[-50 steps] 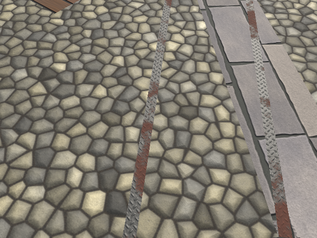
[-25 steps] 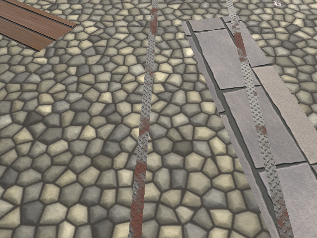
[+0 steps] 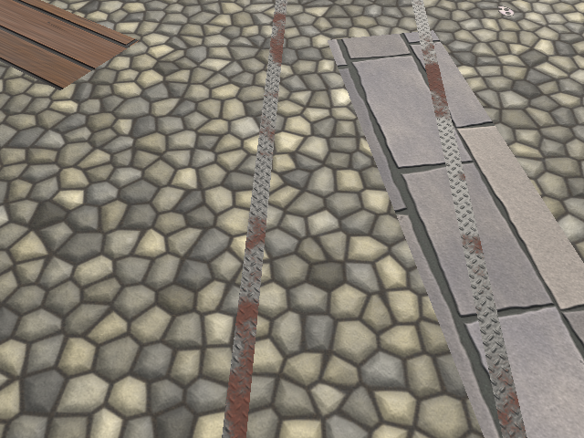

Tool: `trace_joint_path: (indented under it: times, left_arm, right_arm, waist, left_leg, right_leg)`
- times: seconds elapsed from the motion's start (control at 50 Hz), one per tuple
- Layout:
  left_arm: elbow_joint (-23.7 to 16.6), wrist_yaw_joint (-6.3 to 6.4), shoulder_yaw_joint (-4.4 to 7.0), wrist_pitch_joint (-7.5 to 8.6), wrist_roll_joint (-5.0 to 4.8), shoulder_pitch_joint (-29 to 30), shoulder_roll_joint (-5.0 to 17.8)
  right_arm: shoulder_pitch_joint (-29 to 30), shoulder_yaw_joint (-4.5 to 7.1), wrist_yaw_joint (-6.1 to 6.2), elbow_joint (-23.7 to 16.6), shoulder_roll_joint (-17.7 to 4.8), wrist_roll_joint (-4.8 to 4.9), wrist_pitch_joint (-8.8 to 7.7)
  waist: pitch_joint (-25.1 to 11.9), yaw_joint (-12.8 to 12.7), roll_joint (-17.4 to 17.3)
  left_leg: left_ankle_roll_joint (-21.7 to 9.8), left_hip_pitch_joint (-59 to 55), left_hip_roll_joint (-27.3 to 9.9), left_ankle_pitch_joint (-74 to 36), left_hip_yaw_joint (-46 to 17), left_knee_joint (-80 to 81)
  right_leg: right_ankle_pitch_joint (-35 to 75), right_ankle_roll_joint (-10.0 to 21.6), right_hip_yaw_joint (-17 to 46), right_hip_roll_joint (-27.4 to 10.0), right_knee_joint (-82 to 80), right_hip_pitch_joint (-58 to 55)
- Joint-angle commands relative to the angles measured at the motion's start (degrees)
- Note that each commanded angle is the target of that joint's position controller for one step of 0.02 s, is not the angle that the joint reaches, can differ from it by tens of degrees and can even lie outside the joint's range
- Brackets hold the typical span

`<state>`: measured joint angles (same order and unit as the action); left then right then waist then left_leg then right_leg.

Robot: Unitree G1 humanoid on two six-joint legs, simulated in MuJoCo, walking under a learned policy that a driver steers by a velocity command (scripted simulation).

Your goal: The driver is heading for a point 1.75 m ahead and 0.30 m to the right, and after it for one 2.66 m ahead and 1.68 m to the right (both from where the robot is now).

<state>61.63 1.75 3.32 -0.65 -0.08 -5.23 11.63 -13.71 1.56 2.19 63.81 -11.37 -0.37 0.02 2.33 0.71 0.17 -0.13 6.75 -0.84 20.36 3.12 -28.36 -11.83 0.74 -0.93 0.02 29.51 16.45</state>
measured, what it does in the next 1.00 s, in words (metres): stands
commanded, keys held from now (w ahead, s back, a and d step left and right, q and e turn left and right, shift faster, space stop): no key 1.00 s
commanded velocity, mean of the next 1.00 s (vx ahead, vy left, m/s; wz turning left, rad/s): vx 0.00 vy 0.00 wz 0.00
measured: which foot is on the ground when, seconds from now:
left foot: down 0.00-1.00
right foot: down 0.00-1.00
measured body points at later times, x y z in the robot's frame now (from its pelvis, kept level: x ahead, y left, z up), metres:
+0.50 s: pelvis -0.01 +0.00 +0.00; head +0.00 +0.00 +0.45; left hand +0.05 +0.25 -0.15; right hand -0.03 -0.23 -0.16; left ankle -0.06 +0.11 -0.73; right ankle +0.04 -0.11 -0.73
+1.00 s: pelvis +0.00 +0.01 +0.00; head +0.01 +0.01 +0.45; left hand +0.05 +0.25 -0.15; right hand -0.03 -0.22 -0.15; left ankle -0.06 +0.11 -0.73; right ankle +0.04 -0.11 -0.73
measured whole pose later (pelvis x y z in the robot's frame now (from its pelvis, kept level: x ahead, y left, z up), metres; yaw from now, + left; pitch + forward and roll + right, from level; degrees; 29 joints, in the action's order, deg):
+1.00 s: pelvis +0.00 +0.01 +0.00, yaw +0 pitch -1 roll +0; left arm 64.8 2.5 2.1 -0.8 -0.3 -9.2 11.0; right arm -20.0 0.8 2.2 63.4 -9.0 -0.2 -1.2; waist 1.9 0.0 0.3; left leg -0.8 6.8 -0.2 19.5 3.6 -26.9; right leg -10.7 0.0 -0.2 -0.5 28.0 16.7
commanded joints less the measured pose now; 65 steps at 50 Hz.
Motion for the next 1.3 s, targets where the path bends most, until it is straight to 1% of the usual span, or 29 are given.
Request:
trace_joint_path:
  times: [0.02, 0.22, 0.44, 0.76, 1.3]
  left_arm:
    - [-1.5, 0.24, 0.86, 0.23, 0.03, 0.5, 5.9]
    - [0.0, 0.47, 0.48, 0.11, 0.06, -0.5, 5.6]
    - [1.2, 0.62, 0.03, 0.22, -0.01, -2.5, 5.3]
    - [1.7, 0.77, -0.36, 0.21, -0.16, -4.4, 5.0]
    - [1.9, 1.0, -0.48, 0.13, -0.29, -5.9, 4.7]
  right_arm:
    - [-3.4, 0.67, 0.23, -0.6, -5.3, -0.05, -0.45]
    - [-5.7, 0.32, 0.3, 0.0, -4.1, -0.09, -0.91]
    - [-8.1, 0.1, 0.26, 0.0, -3.3, 0.0, -1.21]
    - [-10.6, -0.04, 0.16, -0.4, -2.7, 0.12, -1.38]
    - [-12.9, 0.03, 0.1, -1.2, -2.1, 0.19, -1.52]
  waist:
    - [-1.1, -0.3, 0.0]
    - [0.1, -0.5, -0.2]
    - [0.4, -0.6, -0.5]
    - [0.3, -0.7, -0.5]
    - [0.7, -0.7, -0.6]
  left_leg:
    - [-0.9, 7.9, -2.1, -6.9, -1.9, 6.5]
    - [-1.1, 9.1, -2.0, -3.5, -1.9, 7.9]
    - [-1.3, 9.3, -2.0, -3.9, -2.0, 8.2]
    - [-1.5, 9.0, -1.9, -6.6, -2.0, 8.2]
    - [-1.7, 8.6, -1.8, -8.4, -2.2, 8.3]
  right_leg:
    - [11.3, 2.6, 2.9, -2.9, -3.5, -7.5]
    - [7.0, 2.1, 2.9, -2.5, -4.7, -6.8]
    - [6.8, 2.0, 2.9, -2.4, -4.8, -6.3]
    - [9.3, 1.9, 2.9, -2.4, -4.3, -6.6]
    - [10.6, 1.6, 2.8, -2.4, -3.8, -6.8]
